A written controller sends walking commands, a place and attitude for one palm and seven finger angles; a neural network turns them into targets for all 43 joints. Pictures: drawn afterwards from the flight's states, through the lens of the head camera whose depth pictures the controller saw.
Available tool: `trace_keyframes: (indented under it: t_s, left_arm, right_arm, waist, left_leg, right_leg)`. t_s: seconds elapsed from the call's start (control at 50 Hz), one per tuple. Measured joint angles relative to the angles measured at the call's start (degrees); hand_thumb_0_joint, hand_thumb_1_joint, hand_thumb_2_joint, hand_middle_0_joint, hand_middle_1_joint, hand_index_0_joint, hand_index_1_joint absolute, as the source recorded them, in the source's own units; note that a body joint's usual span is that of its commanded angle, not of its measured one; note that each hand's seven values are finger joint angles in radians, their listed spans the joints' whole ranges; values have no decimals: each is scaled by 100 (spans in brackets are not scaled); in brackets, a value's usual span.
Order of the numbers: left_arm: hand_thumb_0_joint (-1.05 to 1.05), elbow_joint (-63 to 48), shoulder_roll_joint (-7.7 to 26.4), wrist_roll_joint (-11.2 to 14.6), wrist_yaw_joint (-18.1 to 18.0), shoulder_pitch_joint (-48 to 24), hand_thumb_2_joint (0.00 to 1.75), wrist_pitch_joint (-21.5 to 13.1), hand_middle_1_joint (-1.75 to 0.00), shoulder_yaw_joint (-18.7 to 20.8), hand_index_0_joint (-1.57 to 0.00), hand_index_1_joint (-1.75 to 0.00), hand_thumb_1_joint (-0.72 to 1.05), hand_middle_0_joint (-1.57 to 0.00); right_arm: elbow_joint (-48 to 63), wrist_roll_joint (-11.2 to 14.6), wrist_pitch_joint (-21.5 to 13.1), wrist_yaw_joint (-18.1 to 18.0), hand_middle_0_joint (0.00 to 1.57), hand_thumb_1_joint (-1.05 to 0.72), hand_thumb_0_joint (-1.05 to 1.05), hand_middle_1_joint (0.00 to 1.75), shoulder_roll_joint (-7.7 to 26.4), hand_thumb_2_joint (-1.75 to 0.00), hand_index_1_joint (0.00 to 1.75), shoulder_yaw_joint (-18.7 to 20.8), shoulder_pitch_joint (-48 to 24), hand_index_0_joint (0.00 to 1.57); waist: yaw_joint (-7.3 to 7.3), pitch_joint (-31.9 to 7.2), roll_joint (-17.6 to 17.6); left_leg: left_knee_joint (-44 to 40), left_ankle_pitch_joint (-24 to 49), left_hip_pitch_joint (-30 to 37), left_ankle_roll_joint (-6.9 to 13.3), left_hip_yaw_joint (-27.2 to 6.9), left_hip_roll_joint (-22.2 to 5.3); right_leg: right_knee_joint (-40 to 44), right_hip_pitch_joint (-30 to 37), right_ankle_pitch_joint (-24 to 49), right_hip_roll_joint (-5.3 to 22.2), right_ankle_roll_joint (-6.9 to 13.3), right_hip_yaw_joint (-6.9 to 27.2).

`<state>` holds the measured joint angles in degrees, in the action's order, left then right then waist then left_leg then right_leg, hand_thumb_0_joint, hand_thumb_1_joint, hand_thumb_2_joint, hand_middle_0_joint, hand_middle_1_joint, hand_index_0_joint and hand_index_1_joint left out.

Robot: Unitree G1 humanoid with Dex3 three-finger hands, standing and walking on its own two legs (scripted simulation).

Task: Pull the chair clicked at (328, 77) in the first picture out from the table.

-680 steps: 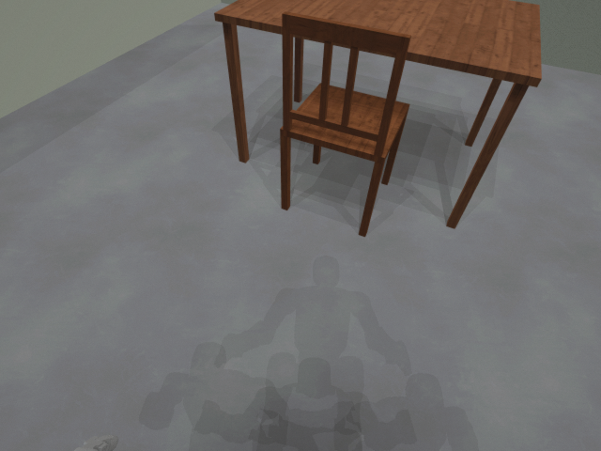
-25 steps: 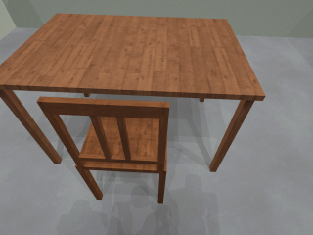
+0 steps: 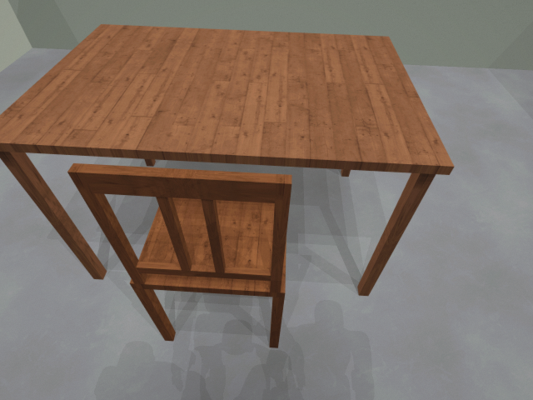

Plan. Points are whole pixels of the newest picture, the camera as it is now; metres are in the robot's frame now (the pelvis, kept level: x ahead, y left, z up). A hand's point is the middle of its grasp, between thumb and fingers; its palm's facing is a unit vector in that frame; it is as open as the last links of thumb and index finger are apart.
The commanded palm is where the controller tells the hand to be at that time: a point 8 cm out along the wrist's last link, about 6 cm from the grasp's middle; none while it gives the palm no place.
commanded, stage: look again from close up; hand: left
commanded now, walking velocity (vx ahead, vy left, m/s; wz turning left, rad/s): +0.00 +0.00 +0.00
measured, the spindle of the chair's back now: (176, 235) +0.46 +0.23 -0.11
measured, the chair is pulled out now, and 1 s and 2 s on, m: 0.00 0.00 0.00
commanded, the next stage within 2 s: raise the hand toward the chair's back in 0.50 s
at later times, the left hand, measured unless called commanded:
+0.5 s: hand out of the picture -0.05 +0.16 -0.18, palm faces +0.05 -0.99 -0.16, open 7.4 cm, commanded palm none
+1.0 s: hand (184, 376) +0.17 +0.14 -0.05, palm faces -0.07 -1.00 +0.04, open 9.0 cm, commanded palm +0.12 +0.22 -0.06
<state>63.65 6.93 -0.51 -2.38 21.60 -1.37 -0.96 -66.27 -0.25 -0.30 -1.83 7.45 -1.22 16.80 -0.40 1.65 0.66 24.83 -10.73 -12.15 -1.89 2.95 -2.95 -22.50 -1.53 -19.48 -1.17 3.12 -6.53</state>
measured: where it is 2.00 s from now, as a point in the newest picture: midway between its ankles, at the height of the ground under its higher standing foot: outside the picture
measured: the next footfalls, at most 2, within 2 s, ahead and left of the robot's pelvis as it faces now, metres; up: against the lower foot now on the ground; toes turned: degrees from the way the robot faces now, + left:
none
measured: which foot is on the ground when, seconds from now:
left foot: down 0.00-1.00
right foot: down 0.00-1.00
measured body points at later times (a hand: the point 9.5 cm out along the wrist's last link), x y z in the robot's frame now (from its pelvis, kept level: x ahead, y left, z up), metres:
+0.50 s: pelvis +0.00 +0.00 +0.00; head +0.00 +0.00 +0.45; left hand -0.05 +0.21 -0.16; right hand -0.02 -0.21 -0.16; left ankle +0.03 +0.14 -0.74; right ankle -0.07 -0.07 -0.74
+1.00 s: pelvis -0.05 +0.01 -0.09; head -0.01 +0.01 +0.36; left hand +0.17 +0.19 -0.05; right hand +0.15 -0.26 -0.14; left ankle +0.03 +0.14 -0.74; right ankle -0.07 -0.07 -0.74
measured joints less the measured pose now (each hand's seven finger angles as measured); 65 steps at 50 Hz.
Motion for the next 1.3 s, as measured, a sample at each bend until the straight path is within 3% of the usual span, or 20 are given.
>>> trace_keyframes:
  t_s: [0.62, 0.64, 0.66, 0.68, 0.72, 0.8, 0.86, 0.9, 0.94, 1.0, 1.06, 1.14, 1.22, 1.3]
  left_arm:
    - [0, -23, -13, 5, 6, 41, 89, -2, -30, -60, -20, -30, 91, -20]
    - [1, -880, 18, 272, 50, 283, 89, 285, -30, -107, -20, -30, 91, -20]
    - [2, -1859, 90, 386, -14, 549, 89, 357, -30, -136, -20, -29, 92, -20]
    - [4, -2573, 218, 437, -158, 753, 89, 317, -30, -73, -20, -29, 95, -21]
    - [7, -3741, 458, 671, -293, 922, 88, 135, -30, 19, -20, -29, 97, -21]
    - [6, -5233, 638, 808, -228, 534, 86, -707, -29, 153, -19, -28, 91, -19]
    - [5, -5709, 411, 996, 208, -22, 84, -1633, -28, 264, -18, -27, 84, -18]
    - [4, -5817, 144, 1242, 763, -234, 83, -2317, -27, 300, -17, -27, 79, -18]
    - [3, -5822, -79, 1264, 1244, -272, 81, -2794, -27, 335, -17, -26, 74, -18]
    - [2, -5921, -159, 1115, 1444, 21, 78, -2634, -26, 300, -17, -25, 66, -18]
    - [1, -6028, -10, 1042, 1256, 453, 75, -2264, -25, 317, -17, -24, 58, -17]
    - [2, -6429, 249, 1176, 1040, 766, 71, -2459, -23, 472, -16, -23, 48, -16]
    - [2, -6802, 354, 1374, 1279, 461, 67, -2838, -22, 548, -14, -21, 38, -15]
    - [1, -6902, 369, 1396, 1552, -27, 63, -2326, -20, 461, -13, -20, 29, -14]
  right_arm:
    - [68, -22, 41, 25, 20, -91, 1, 30, -22, -90, 30, 21, 52, 20]
    - [314, 23, 1, -1, 20, -92, 2, 30, 43, -90, 30, -26, 106, 20]
    - [580, 49, -235, -58, 20, -93, 2, 30, 127, -90, 30, -27, 183, 21]
    - [796, 83, -544, -102, 20, -93, 3, 30, 215, -90, 30, -4, 229, 21]
    - [1205, 173, -1079, -168, 20, -93, 3, 30, 417, -90, 30, 54, 217, 21]
    - [1891, 45, -1944, -170, 20, -92, 3, 30, 804, -90, 30, 307, 43, 21]
    - [2324, 9, -2209, 29, 20, -92, 2, 30, 919, -90, 30, 527, -206, 20]
    - [2570, 26, -2202, 174, 20, -91, 2, 30, 907, -90, 30, 598, -411, 20]
    - [2835, 48, -2056, 281, 20, -91, 2, 30, 846, -90, 30, 652, -598, 20]
    - [3281, 73, -1687, 308, 20, -91, 1, 30, 739, -90, 30, 664, -803, 20]
    - [3592, 60, -1460, 222, 20, -91, 1, 30, 595, -90, 30, 550, -898, 20]
    - [3688, -32, -1581, 110, 20, -90, 1, 30, 471, -90, 30, 316, -861, 20]
    - [3433, -47, -1776, 34, 20, -90, 1, 30, 406, -90, 30, 86, -820, 21]
    - [3199, 17, -1721, -64, 21, -90, 1, 30, 296, -90, 30, -16, -710, 21]
  waist:
    - [27, 6, -36]
    - [57, 60, -60]
    - [27, 143, -74]
    - [27, 177, -87]
    - [185, 183, -152]
    - [385, -312, -294]
    - [337, -710, -208]
    - [291, -907, -74]
    - [221, -1014, 49]
    - [111, -975, 76]
    - [-12, -911, 39]
    - [-210, -846, -112]
    - [-329, -802, -278]
    - [-281, -764, -356]
  left_leg:
    - [49, 12, -63, 30, 0, 6]
    - [118, -2, -140, 42, -9, 3]
    - [162, -11, -180, 54, 34, -3]
    - [212, -20, -253, 59, 89, -12]
    - [427, -41, -582, 82, 60, 19]
    - [1407, -276, -1922, 126, -58, 65]
    - [2257, -589, -2806, 89, 5, 24]
    - [2795, -806, -3272, 76, 64, -28]
    - [3283, -1014, -3630, 68, 83, -69]
    - [3814, -1162, -3919, 86, 55, -96]
    - [4158, -1368, -4165, 82, -22, -113]
    - [4510, -1420, -4616, 69, -244, -150]
    - [4772, -1410, -5053, 74, -426, -159]
    - [4800, -1359, -5219, 98, -432, -164]
  right_leg:
    - [-45, -59, 18, 10, -20, -1]
    - [-128, -142, -4, 13, -18, -10]
    - [-255, -242, -34, 25, -12, 34]
    - [-410, -385, -76, 35, -8, 87]
    - [-772, -752, -196, 85, -20, 51]
    - [-1938, -2097, -612, 206, -40, -60]
    - [-2902, -3043, -981, 248, 8, 29]
    - [-3482, -3541, -1212, 249, 17, 112]
    - [-3990, -3919, -1424, 234, 34, 178]
    - [-4516, -4178, -1670, 227, 44, 185]
    - [-4794, -4359, -1796, 219, 49, 122]
    - [-5001, -4657, -1842, 162, 70, -78]
    - [-5163, -4977, -1837, 132, 84, -243]
    - [-5182, -5141, -1775, 128, 65, -245]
